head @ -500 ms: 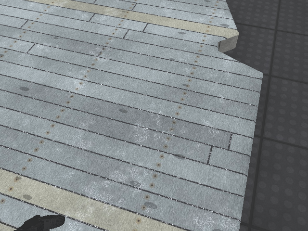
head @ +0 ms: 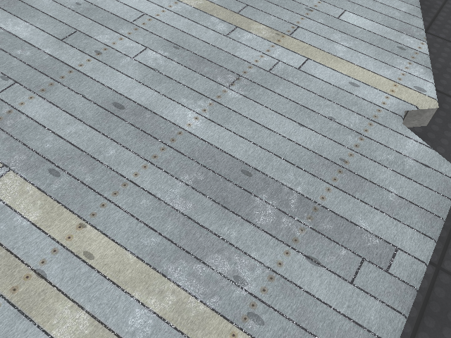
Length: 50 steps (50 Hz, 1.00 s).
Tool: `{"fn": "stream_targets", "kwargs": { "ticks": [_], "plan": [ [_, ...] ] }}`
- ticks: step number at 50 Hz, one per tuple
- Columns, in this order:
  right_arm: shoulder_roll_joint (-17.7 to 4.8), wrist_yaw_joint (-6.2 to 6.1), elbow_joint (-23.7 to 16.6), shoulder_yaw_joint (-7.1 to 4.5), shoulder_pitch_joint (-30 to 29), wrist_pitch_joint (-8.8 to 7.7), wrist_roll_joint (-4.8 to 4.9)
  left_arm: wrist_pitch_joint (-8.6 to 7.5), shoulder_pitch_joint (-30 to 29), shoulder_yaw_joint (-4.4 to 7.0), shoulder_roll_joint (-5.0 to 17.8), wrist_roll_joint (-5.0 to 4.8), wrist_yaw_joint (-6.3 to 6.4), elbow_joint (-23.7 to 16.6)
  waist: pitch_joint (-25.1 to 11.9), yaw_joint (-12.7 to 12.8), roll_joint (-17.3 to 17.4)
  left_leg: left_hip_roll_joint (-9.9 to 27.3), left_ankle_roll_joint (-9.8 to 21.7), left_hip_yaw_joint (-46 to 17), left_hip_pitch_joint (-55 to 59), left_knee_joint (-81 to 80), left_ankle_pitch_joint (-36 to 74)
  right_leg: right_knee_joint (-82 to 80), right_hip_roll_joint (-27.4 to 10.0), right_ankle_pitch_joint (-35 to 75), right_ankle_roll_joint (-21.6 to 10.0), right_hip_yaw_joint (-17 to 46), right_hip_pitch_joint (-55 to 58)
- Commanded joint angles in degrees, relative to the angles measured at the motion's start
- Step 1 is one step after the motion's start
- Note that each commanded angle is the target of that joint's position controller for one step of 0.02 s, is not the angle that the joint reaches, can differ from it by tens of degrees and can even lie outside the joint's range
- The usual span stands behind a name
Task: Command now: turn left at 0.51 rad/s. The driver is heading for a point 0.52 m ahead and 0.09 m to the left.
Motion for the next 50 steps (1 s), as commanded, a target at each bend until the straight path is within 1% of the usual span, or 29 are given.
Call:
{"fn": "stream_targets", "kwargs": {
  "ticks": [1,4,9,14,17,20,21,22,23,24,25,26,27,28,29,31,33,34,35,36,37,38,39,40,41,42,44,46,50],
  "plan": [
    [-9.74,-1.08,-5.59,-2.13,-5.58,-1.78,1.70,-0.79,-2.09,2.06,6.24,0.47,0.84,-3.32,-4.49,2.33,8.32,13.16,8.17,-18.78,7.66,-15.97,20.56,8.97,-0.20,4.62,0.53,5.10,-9.11],
    [-8.75,-1.77,-5.91,-1.75,-2.51,-1.49,1.50,-1.41,-1.20,1.80,4.67,-0.29,0.60,-3.00,-7.28,1.77,7.95,11.97,8.63,-18.21,12.22,-14.95,24.79,8.13,1.08,8.51,1.49,5.58,-8.85],
    [-10.27,-2.64,-6.81,-2.34,-0.77,-0.66,1.81,-2.22,-2.66,1.28,4.22,-0.51,0.17,-3.40,-6.58,0.24,9.13,11.00,9.00,-21.48,15.70,-14.41,19.48,-4.44,1.44,10.00,3.24,6.75,-8.62],
    [-11.21,-2.18,-8.42,-2.69,-2.48,0.14,1.61,-3.01,-1.93,0.90,4.72,-0.82,-0.75,-3.13,-5.99,-0.11,10.28,9.68,10.12,-25.44,10.64,-12.93,19.14,-12.44,2.65,7.56,3.63,6.70,-1.23],
    [-11.31,-1.93,-9.46,-2.75,-3.91,0.62,1.73,-3.85,-0.97,0.80,5.39,-1.02,-1.38,-3.04,-7.08,-0.01,10.61,9.42,10.31,-28.73,10.86,-10.93,24.92,-16.48,3.29,6.23,3.02,7.08,2.12],
    [-10.16,-2.00,-10.18,-2.20,-5.75,1.05,2.04,-4.54,2.32,0.62,5.74,-1.13,-2.37,-2.06,-9.11,1.23,10.66,8.72,9.20,-29.13,11.68,-7.60,32.04,-24.26,2.86,8.89,1.58,5.68,8.01],
    [-9.69,-2.17,-10.33,-1.93,-6.66,1.28,2.42,-4.76,3.90,0.56,5.48,-1.03,-2.72,-1.49,-9.14,2.51,10.17,7.32,7.82,-28.43,10.50,-6.35,30.95,-30.81,2.81,14.22,0.70,4.74,12.07],
    [-8.97,-2.36,-10.26,-1.62,-6.47,1.40,2.61,-4.87,5.05,0.61,5.88,-0.66,-2.96,-1.02,-8.89,3.25,8.92,5.32,5.62,-27.23,7.94,-5.15,25.67,-36.96,1.29,22.64,-0.58,5.26,17.27],
    [-6.89,-2.30,-10.10,-0.99,-4.09,1.19,1.76,-4.73,4.90,0.96,8.78,0.42,-2.82,-1.56,-9.63,1.73,1.59,1.14,2.53,-22.53,2.93,1.18,13.32,-38.32,-6.91,30.60,-3.67,13.26,23.00],
    [-5.49,-2.13,-9.27,-0.56,0.54,0.68,0.86,-4.10,2.62,0.94,11.33,1.10,-2.40,-2.74,-7.89,-1.91,-10.47,-8.29,-1.04,-14.16,-6.10,10.72,-14.74,-36.99,-15.69,48.06,-10.53,22.49,26.54],
    [-9.33,-2.07,-10.18,-1.66,-0.93,0.06,0.75,-4.18,4.30,0.56,10.41,1.92,-2.67,-2.07,-7.78,-0.11,-13.44,-7.49,-3.81,-11.41,-10.38,20.97,-22.70,-38.41,-22.45,45.62,-19.56,30.72,22.55],
    [-12.61,-2.22,-8.94,-2.84,-1.59,-0.03,1.37,-4.41,3.09,0.14,8.82,1.25,-2.70,-2.53,-6.04,0.66,-7.74,-5.44,-5.17,-12.22,-11.27,27.81,-19.02,-38.86,-20.09,39.34,-19.77,27.87,21.67],
    [-12.12,-2.29,-8.10,-3.08,-2.17,0.32,1.59,-4.35,1.27,-0.26,7.47,0.48,-2.54,-2.39,-4.90,0.30,-5.47,-4.98,-6.12,-12.18,-12.35,30.04,-15.18,-38.21,-16.38,35.05,-16.95,23.15,21.62],
    [-10.33,-2.44,-7.24,-2.79,-2.02,0.94,1.58,-4.32,0.32,-0.87,6.20,-0.20,-2.45,-2.54,-4.42,0.36,-4.97,-4.63,-7.12,-12.26,-12.38,30.54,-13.12,-37.97,-13.93,33.09,-15.14,19.85,21.62],
    [-8.58,-2.36,-7.11,-2.29,-1.91,1.20,1.50,-4.23,-0.01,-1.32,5.58,-0.50,-2.29,-2.13,-4.13,0.44,-5.16,-4.34,-7.92,-12.34,-11.72,29.90,-10.85,-37.82,-12.91,34.10,-14.85,18.21,21.43],
    [-5.81,-1.96,-7.25,-1.26,-2.86,1.01,1.73,-3.80,0.56,-1.76,5.07,-0.18,-2.06,-1.01,-4.43,0.73,-6.76,-3.16,-8.71,-8.69,-8.26,22.00,-8.67,-37.89,-10.02,35.38,-14.30,13.74,21.59],
    [-3.65,-1.60,-7.38,-0.10,-4.66,0.59,1.48,-3.18,1.06,-1.77,5.80,-0.03,-1.98,-0.28,-5.43,2.06,-8.11,-0.99,-8.92,-4.65,-3.34,11.02,-8.52,-36.99,-9.02,36.77,-13.93,11.79,22.29],
    [-3.35,-1.46,-7.39,0.18,-5.72,0.40,1.53,-2.83,2.41,-1.56,6.82,0.02,-2.01,0.21,-5.62,3.26,-8.72,-0.85,-8.75,-3.38,-1.34,6.59,-8.61,-36.59,-9.46,37.63,-14.25,12.23,22.47],
    [-4.20,-1.40,-7.00,-0.01,-5.56,0.29,1.81,-2.55,3.48,-1.41,7.72,-0.06,-2.09,0.67,-6.01,3.75,-8.83,-1.07,-8.51,-2.64,0.47,2.51,-6.64,-36.01,-9.96,38.18,-14.51,13.03,23.01],
    [-4.78,-1.36,-6.14,-0.25,-4.16,0.22,1.95,-2.39,3.35,-1.46,8.05,-0.42,-2.20,0.95,-6.18,2.97,-8.43,-1.30,-7.89,-1.99,3.13,-3.52,-2.08,-35.10,-9.78,37.82,-14.13,13.11,22.89],
    [-4.93,-1.31,-5.03,-0.33,-2.35,0.13,1.78,-2.37,3.15,-1.70,7.75,-0.96,-2.33,1.30,-5.91,1.75,-7.75,-1.64,-6.82,-1.29,7.07,-11.97,5.16,-34.34,-9.07,36.77,-12.97,12.56,21.74],
    [-6.34,-1.33,-4.55,-0.58,-1.87,0.05,1.35,-2.75,5.10,-1.93,7.22,-1.12,-2.49,2.07,-5.94,1.91,-6.06,-0.62,-5.42,-3.21,11.39,-15.89,11.87,-34.26,-8.35,34.23,-10.65,12.50,19.74],
    [-9.32,-1.76,-4.99,-0.97,-1.63,0.11,0.77,-3.63,6.17,-2.46,6.33,-0.07,-2.87,2.22,-7.73,2.77,-1.33,4.30,-3.47,-8.44,17.08,-13.58,23.63,-32.68,-6.80,29.64,-7.33,10.81,15.93],
    [-11.27,-1.71,-4.27,-1.33,-2.67,0.30,0.43,-4.33,7.90,-2.86,4.53,0.69,-3.32,2.48,-8.16,5.58,7.07,5.85,-0.03,-9.57,14.34,-9.62,22.90,-32.97,-1.90,20.49,-4.20,5.67,16.09],
    [-7.34,-1.09,-4.51,-0.48,-3.74,0.11,0.36,-4.37,5.15,-3.13,4.59,1.10,-3.34,2.85,-7.68,3.60,6.86,5.21,1.51,-9.56,10.33,-10.29,15.55,-32.56,-0.82,17.44,-1.90,3.98,19.14],
    [-5.35,-0.75,-4.26,0.16,-4.08,-0.20,0.04,-4.20,3.16,-3.00,5.06,0.92,-3.30,2.97,-5.92,2.85,5.75,4.24,1.01,-9.20,8.68,-11.01,11.70,-31.96,-0.49,17.95,-1.12,3.68,19.12],
    [-5.97,-0.67,-3.35,0.23,-3.85,-0.94,0.00,-3.47,2.83,-2.92,5.26,0.36,-2.70,3.69,-3.63,2.54,5.68,3.14,-0.41,-8.65,6.83,-11.33,11.67,-31.07,-0.59,20.88,-1.50,3.77,18.70],
    [-5.67,-0.75,-2.20,0.57,-2.66,-1.63,0.20,-3.00,3.75,-2.90,5.39,0.27,-2.35,4.68,-2.82,2.73,5.69,2.89,-0.90,-8.40,5.99,-11.04,12.94,-31.19,-0.80,21.81,-1.68,4.00,18.96],
    [-5.33,-0.85,-0.68,1.07,-2.44,-2.01,0.40,-2.56,4.35,-2.91,5.28,0.25,-1.95,6.91,-1.89,2.74,4.35,2.51,-0.81,-8.36,5.13,-11.24,12.07,-31.43,-0.75,21.68,-1.06,3.97,19.44]
  ]
}}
